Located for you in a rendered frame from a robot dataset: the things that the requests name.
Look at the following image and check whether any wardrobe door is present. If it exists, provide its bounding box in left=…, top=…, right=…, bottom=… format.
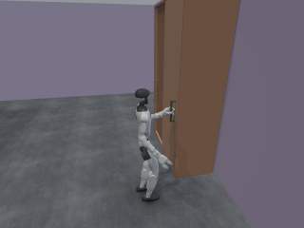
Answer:
left=157, top=4, right=165, bottom=140
left=161, top=0, right=184, bottom=174

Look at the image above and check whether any left robot hand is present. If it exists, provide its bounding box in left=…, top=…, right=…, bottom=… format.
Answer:
left=162, top=106, right=175, bottom=116

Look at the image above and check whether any robot right forearm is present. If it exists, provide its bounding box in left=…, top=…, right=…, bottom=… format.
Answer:
left=140, top=137, right=161, bottom=158

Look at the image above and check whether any left robot shin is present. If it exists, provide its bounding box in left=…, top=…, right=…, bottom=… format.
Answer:
left=140, top=167, right=151, bottom=188

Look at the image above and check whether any right robot hand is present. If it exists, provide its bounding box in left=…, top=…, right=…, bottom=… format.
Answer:
left=157, top=154, right=173, bottom=169

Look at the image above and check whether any robot left forearm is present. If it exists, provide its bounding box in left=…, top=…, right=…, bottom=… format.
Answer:
left=151, top=111, right=164, bottom=120

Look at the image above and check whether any right robot upper arm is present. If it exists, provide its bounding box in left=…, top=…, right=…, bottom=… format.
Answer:
left=138, top=112, right=149, bottom=142

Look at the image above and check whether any robot head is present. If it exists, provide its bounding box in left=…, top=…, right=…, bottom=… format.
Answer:
left=135, top=88, right=150, bottom=112

